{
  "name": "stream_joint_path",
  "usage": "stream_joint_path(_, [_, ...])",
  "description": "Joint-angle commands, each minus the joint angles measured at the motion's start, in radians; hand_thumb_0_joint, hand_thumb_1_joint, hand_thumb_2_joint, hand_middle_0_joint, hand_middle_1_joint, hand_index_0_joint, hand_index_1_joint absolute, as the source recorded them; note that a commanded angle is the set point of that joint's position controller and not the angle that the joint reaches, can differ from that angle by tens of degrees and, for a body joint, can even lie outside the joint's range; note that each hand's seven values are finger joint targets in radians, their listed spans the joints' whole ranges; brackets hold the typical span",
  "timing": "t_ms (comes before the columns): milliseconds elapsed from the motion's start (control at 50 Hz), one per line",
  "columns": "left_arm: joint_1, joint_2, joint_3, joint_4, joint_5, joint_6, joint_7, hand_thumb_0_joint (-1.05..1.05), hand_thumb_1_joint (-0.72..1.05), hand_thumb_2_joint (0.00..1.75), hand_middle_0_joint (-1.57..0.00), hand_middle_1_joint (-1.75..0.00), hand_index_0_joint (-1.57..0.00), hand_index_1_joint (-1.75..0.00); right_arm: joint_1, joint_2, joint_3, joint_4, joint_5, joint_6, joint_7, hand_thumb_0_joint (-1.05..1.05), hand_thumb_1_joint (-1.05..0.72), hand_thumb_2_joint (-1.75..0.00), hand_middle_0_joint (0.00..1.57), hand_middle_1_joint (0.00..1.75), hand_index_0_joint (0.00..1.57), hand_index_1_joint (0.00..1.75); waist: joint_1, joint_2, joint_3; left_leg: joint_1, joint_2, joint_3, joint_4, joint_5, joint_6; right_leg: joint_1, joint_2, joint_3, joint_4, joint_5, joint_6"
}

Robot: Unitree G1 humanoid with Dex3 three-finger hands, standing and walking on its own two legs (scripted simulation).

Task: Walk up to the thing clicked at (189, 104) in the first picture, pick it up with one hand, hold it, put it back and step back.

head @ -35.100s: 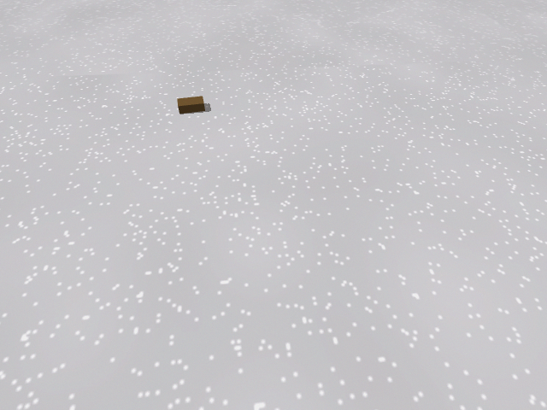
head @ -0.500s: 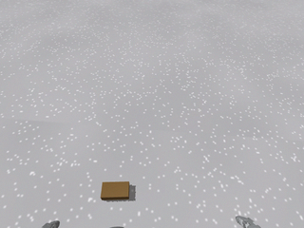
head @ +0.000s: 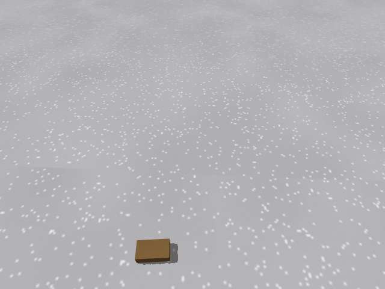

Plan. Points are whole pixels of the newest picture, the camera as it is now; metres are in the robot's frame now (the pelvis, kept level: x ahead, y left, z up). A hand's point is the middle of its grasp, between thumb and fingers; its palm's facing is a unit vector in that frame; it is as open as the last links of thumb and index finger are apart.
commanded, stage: stand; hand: left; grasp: from above
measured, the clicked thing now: (153, 250) +0.44 +0.19 -0.75
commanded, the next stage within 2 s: step back in 1.70 s
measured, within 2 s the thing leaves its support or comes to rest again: neither
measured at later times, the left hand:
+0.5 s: hand out of the picture +0.05 +0.21 -0.16, palm faces +0.01 -0.96 -0.29, open 7.4 cm
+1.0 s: hand out of the picture +0.05 +0.17 -0.17, palm faces +0.00 -0.98 -0.22, open 7.4 cm
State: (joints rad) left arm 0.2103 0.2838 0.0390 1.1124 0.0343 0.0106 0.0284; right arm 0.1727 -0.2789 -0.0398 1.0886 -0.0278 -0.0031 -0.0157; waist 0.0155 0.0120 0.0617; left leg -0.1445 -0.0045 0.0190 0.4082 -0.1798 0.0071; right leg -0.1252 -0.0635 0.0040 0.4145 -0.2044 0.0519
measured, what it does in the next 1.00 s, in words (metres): stands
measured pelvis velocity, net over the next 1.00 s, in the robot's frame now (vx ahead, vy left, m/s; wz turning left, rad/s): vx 0.02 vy -0.01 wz -0.03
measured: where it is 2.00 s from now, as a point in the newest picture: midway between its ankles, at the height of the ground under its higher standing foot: outside the picture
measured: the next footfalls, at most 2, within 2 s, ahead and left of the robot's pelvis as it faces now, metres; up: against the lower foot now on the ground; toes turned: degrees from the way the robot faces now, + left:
none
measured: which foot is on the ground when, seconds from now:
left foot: down 0.00-1.00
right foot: down 0.00-1.00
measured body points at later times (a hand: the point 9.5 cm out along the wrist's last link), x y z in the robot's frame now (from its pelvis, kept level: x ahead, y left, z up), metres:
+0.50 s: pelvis +0.01 -0.02 +0.00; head +0.01 -0.02 +0.45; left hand +0.05 +0.26 -0.14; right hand +0.04 -0.29 -0.15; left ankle +0.03 +0.11 -0.74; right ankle +0.02 -0.15 -0.74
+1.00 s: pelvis +0.02 -0.01 +0.00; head +0.02 -0.02 +0.45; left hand +0.05 +0.22 -0.16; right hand +0.03 -0.25 -0.16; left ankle +0.03 +0.11 -0.74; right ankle +0.02 -0.15 -0.74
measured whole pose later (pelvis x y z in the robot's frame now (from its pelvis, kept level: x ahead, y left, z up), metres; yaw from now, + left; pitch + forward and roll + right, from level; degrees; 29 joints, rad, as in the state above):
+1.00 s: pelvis +0.02 -0.01 +0.00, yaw -2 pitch -3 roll +0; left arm 0.20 0.17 0.02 1.17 0.02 0.01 0.03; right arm 0.20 -0.19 -0.01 1.17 -0.02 0.00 -0.03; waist 0.00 0.01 0.05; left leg -0.14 0.03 0.04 0.38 -0.20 -0.02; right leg -0.12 -0.03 0.02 0.38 -0.21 0.03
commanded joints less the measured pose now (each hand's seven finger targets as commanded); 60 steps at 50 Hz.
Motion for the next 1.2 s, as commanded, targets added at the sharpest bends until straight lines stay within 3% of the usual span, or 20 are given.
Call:
stream_joint_path(0, [-0.027,0.181,0.027,-0.047,-0.001,-0.029,0.011,0.0,0.9,0.9,-0.2,-0.3,-0.2,-0.3,-0.04,-0.188,-0.038,-0.051,0.001,-0.017,-0.008,0.0,-0.9,-0.9,0.2,0.3,0.2,0.3,-0.005,-0.034,0.004,0.01,0.097,-0.107,-0.104,-0.057,0.012,-0.058,-0.052,0.062,-0.116,-0.028,-0.054])
stream_joint_path(120, [-0.035,0.194,0.027,-0.037,-0.006,-0.026,0.006,0.0,0.9,0.9,-0.2,-0.3,-0.2,-0.3,-0.04,-0.197,-0.031,-0.036,0.003,-0.014,-0.006,0.0,-0.9,-0.9,0.2,0.3,0.2,0.3,-0.003,-0.006,0.016,-0.015,0.102,-0.108,-0.126,-0.122,0.011,-0.059,-0.047,0.07,-0.125,-0.067,-0.057])
stream_joint_path(200, [-0.043,0.184,0.021,-0.032,-0.008,-0.022,0.003,0.0,0.9,0.9,-0.2,-0.3,-0.2,-0.3,-0.029,-0.175,-0.021,-0.027,0.005,-0.008,-0.002,0.0,-0.9,-0.9,0.2,0.3,0.2,0.3,-0.009,-0.034,0.031,-0.032,0.094,-0.1,-0.126,-0.159,0.008,-0.087,-0.043,0.081,-0.146,-0.145,-0.061])
stream_joint_path(280, [-0.053,0.189,0.022,-0.034,-0.01,-0.024,0.001,0.0,0.9,0.9,-0.2,-0.3,-0.2,-0.3,-0.029,-0.18,-0.021,-0.027,0.006,-0.01,-0.001,0.0,-0.9,-0.9,0.2,0.3,0.2,0.3,-0.014,-0.028,0.009,-0.015,0.098,-0.093,-0.114,-0.115,0.008,-0.083,-0.047,0.084,-0.137,-0.115,-0.065])
stream_joint_path(360, [-0.059,0.181,0.023,-0.033,-0.017,-0.028,-0.002,0.0,0.9,0.9,-0.2,-0.3,-0.2,-0.3,-0.024,-0.186,-0.013,-0.02,0.006,-0.019,-0.004,0.0,-0.9,-0.9,0.2,0.3,0.2,0.3,-0.013,0.001,-0.029,0.002,0.108,-0.088,-0.11,-0.025,0.01,-0.03,-0.051,0.081,-0.115,0.028,-0.067])
stream_joint_path(480, [-0.041,0.121,0.01,-0.004,-0.019,-0.016,-0.002,0.0,0.9,0.9,-0.2,-0.3,-0.2,-0.3,0.005,-0.131,0.007,0.012,0.011,-0.01,-0.008,0.0,-0.9,-0.9,0.2,0.3,0.2,0.3,-0.012,-0.011,-0.023,0.011,0.104,-0.073,-0.115,-0.005,0.009,-0.031,-0.04,0.072,-0.111,0.058,-0.064])
stream_joint_path(540, [-0.033,0.089,0.004,0.005,-0.019,-0.012,0.0,0.0,0.9,0.9,-0.2,-0.3,-0.2,-0.3,0.005,-0.11,0.012,0.021,0.013,-0.007,-0.011,0.0,-0.9,-0.9,0.2,0.3,0.2,0.3,-0.012,-0.02,-0.034,0.03,0.105,-0.065,-0.101,0.078,0.003,-0.03,-0.035,0.062,-0.101,0.114,-0.062])
stream_joint_path(600, [-0.025,0.083,0.003,0.009,-0.018,-0.006,-0.001,0.0,0.9,0.9,-0.2,-0.3,-0.2,-0.3,0.019,-0.104,0.012,0.03,0.01,0.002,-0.013,0.0,-0.9,-0.9,0.2,0.3,0.2,0.3,-0.011,-0.024,-0.009,0.01,0.1,-0.061,-0.106,0.024,-0.003,-0.046,-0.031,0.067,-0.121,0.069,-0.056])
stream_joint_path(680, [-0.028,0.08,0.008,0.013,-0.019,-0.012,0.005,0.0,0.9,0.9,-0.2,-0.3,-0.2,-0.3,0.028,-0.091,0.01,0.034,0.011,-0.004,-0.017,0.0,-0.9,-0.9,0.2,0.3,0.2,0.3,-0.017,-0.026,-0.057,0.048,0.108,-0.052,-0.089,0.126,0.001,-0.016,-0.039,0.067,-0.097,0.172,-0.062])
stream_joint_path(780, [-0.016,0.049,0.006,0.019,-0.017,-0.01,0.006,0.0,0.9,0.9,-0.2,-0.3,-0.2,-0.3,0.048,-0.065,0.012,0.049,0.008,-0.005,-0.02,0.0,-0.9,-0.9,0.2,0.3,0.2,0.3,-0.016,-0.014,-0.017,0.019,0.104,-0.048,-0.093,0.091,0.004,-0.034,-0.031,0.063,-0.102,0.141,-0.06])
stream_joint_path(820, [0.008,0.042,0.005,0.028,-0.014,-0.013,0.008,0.0,0.9,0.9,-0.2,-0.3,-0.2,-0.3,0.035,-0.065,0.006,0.044,0.009,-0.006,-0.02,0.0,-0.9,-0.9,0.2,0.3,0.2,0.3,-0.013,-0.032,-0.032,0.049,0.108,-0.05,-0.079,0.12,0.006,-0.042,-0.03,0.059,-0.098,0.153,-0.06])
stream_joint_path(920, [0.008,0.027,0.006,0.025,-0.012,-0.011,0.009,0.0,0.9,0.9,-0.2,-0.3,-0.2,-0.3,0.06,-0.046,0.006,0.054,0.007,-0.002,-0.022,0.0,-0.9,-0.9,0.2,0.3,0.2,0.3,-0.018,-0.009,-0.01,0.014,0.102,-0.046,-0.093,0.041,0.01,-0.053,-0.027,0.064,-0.11,0.088,-0.059])
stream_joint_path(1000, [0.022,0.018,0.006,0.025,-0.01,-0.012,0.012,0.0,0.9,0.9,-0.2,-0.3,-0.2,-0.3,0.064,-0.043,0.001,0.051,0.007,-0.005,-0.022,0.0,-0.9,-0.9,0.2,0.3,0.2,0.3,-0.019,-0.007,-0.037,0.039,0.105,-0.045,-0.079,0.088,0.014,-0.048,-0.027,0.06,-0.096,0.124,-0.064])
stream_joint_path(1040, [0.028,0.006,0.004,0.024,-0.011,-0.008,0.011,0.0,0.9,0.9,-0.2,-0.3,-0.2,-0.3,0.069,-0.035,0.002,0.053,0.005,-0.003,-0.022,0.0,-0.9,-0.9,0.2,0.3,0.2,0.3,-0.017,0.009,-0.004,0.013,0.102,-0.045,-0.095,0.024,0.012,-0.068,-0.02,0.057,-0.097,0.069,-0.062])
stream_joint_path(1100, [0.038,0.008,0.006,0.025,-0.012,-0.006,0.01,0.0,0.9,0.9,-0.2,-0.3,-0.2,-0.3,0.074,-0.025,0.001,0.049,0.005,-0.001,-0.022,0.0,-0.9,-0.9,0.2,0.3,0.2,0.3,-0.016,0.0,0.0,0.006,0.102,-0.05,-0.101,0.007,0.014,-0.072,-0.017,0.053,-0.09,0.056,-0.064])
stream_joint_path(1120, [0.048,0.01,0.007,0.024,-0.011,-0.009,0.011,0.0,0.9,0.9,-0.2,-0.3,-0.2,-0.3,0.073,-0.03,-0.002,0.047,0.006,-0.004,-0.022,0.0,-0.9,-0.9,0.2,0.3,0.2,0.3,-0.014,-0.015,-0.018,0.028,0.104,-0.049,-0.087,0.054,0.014,-0.066,-0.022,0.057,-0.085,0.088,-0.065])
stream_joint_path(1180, [0.044,0.022,0.011,0.014,-0.009,-0.013,0.012,0.0,0.9,0.9,-0.2,-0.3,-0.2,-0.3,0.085,-0.04,-0.006,0.043,0.003,-0.004,-0.022,0.0,-0.9,-0.9,0.2,0.3,0.2,0.3,-0.018,-0.018,-0.008,0.016,0.106,-0.048,-0.075,0.055,0.017,-0.067,-0.027,0.062,-0.083,0.081,-0.065])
